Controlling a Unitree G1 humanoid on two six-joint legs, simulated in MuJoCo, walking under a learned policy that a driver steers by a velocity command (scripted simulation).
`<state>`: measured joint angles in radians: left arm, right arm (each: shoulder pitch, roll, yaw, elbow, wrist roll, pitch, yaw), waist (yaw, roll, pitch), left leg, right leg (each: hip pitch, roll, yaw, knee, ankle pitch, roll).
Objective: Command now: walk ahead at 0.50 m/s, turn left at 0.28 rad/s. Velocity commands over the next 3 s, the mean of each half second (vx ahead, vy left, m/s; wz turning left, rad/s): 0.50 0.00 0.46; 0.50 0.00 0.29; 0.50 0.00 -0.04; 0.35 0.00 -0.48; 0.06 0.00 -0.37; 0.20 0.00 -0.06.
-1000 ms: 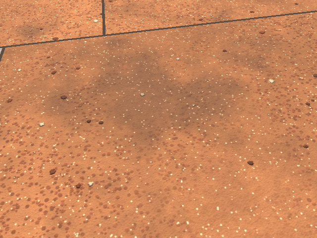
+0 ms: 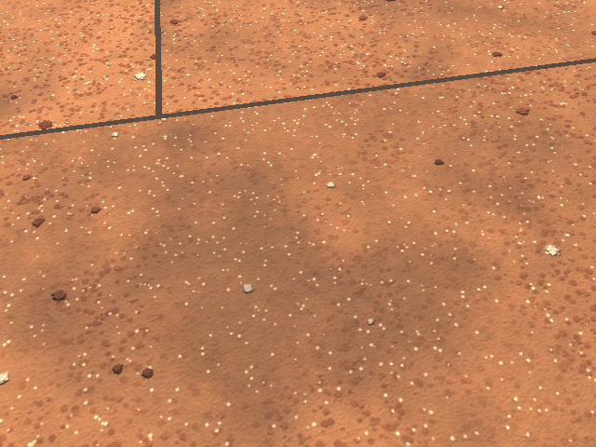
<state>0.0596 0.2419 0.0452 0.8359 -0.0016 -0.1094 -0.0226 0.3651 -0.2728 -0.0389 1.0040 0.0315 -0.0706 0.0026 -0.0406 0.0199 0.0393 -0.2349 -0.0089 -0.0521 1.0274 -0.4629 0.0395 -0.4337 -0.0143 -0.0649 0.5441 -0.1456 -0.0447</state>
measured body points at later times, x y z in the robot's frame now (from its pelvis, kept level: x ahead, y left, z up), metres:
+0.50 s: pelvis +0.28 +0.06 -0.01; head +0.31 +0.08 +0.43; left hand +0.24 +0.34 -0.15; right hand +0.52 -0.15 -0.11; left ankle +0.36 +0.15 -0.73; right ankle +0.11 -0.11 -0.67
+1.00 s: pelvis +0.58 +0.13 -0.01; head +0.61 +0.14 +0.44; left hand +0.68 +0.43 -0.09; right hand +0.69 -0.14 -0.13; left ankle +0.36 +0.16 -0.71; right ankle +0.73 +0.08 -0.73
